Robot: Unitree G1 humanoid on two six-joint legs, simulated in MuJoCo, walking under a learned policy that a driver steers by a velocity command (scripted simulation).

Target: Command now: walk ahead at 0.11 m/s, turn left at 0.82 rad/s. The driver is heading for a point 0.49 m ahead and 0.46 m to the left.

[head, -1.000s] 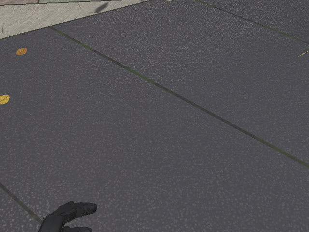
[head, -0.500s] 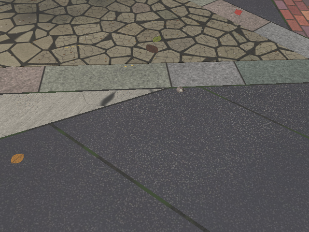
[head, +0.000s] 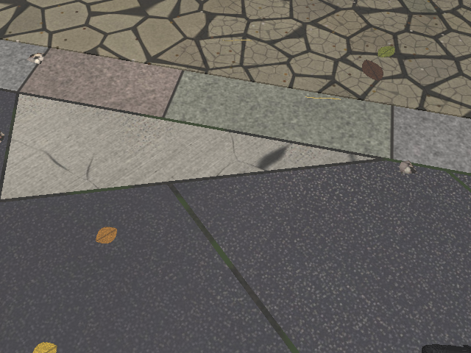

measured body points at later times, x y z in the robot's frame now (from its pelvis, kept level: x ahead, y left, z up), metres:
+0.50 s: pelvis +0.11 +0.01 -0.01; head +0.14 +0.02 +0.44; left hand +0.16 +0.33 -0.10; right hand +0.41 -0.18 -0.08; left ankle +0.16 +0.12 -0.74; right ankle +0.22 -0.09 -0.74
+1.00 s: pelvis +0.18 +0.14 -0.01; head +0.17 +0.14 +0.44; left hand -0.06 +0.34 -0.13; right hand +0.52 +0.17 -0.06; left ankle +0.12 +0.23 -0.73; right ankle +0.23 -0.09 -0.74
